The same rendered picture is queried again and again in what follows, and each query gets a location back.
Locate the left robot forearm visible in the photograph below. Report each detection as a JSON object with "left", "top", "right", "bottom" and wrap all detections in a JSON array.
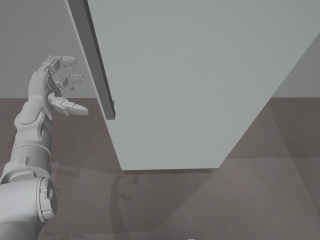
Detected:
[{"left": 0, "top": 100, "right": 54, "bottom": 185}]

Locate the left robot upper arm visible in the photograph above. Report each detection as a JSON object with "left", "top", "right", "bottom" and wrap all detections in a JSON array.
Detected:
[{"left": 0, "top": 176, "right": 58, "bottom": 240}]

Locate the left robot hand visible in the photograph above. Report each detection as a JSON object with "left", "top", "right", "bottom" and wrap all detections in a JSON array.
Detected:
[{"left": 28, "top": 54, "right": 89, "bottom": 116}]

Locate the handle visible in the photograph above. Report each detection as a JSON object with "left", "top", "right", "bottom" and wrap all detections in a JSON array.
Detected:
[{"left": 67, "top": 0, "right": 116, "bottom": 120}]

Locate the fridge door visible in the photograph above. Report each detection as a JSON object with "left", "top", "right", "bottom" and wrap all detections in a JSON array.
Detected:
[{"left": 65, "top": 0, "right": 320, "bottom": 171}]

